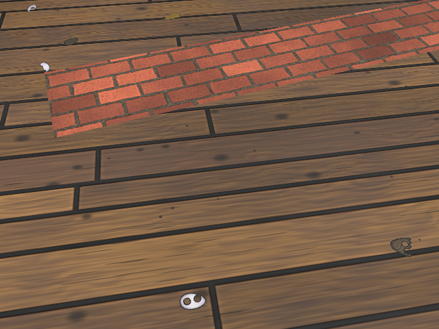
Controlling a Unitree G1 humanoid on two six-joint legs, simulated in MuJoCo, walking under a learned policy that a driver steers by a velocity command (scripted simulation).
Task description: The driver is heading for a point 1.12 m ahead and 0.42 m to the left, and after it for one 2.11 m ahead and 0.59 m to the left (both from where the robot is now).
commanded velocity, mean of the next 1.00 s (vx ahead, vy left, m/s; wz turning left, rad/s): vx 0.96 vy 0.00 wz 0.71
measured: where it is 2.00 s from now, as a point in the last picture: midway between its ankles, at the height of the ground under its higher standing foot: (47, 109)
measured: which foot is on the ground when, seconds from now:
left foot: down 0.00-0.34, up 0.36-0.76, down 0.78-1.00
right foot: up 0.00-0.32, down 0.34-0.76, up 0.78-1.00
